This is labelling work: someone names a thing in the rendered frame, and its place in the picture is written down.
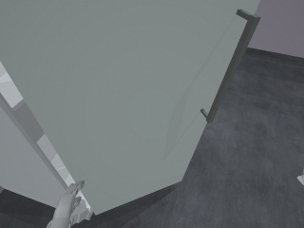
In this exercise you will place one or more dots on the handle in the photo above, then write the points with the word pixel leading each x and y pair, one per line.
pixel 245 38

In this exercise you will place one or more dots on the left robot hand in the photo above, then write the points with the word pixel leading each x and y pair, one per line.
pixel 67 204

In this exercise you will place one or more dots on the left robot forearm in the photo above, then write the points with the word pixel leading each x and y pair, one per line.
pixel 60 222

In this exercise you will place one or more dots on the fridge door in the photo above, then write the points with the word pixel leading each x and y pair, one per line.
pixel 117 85

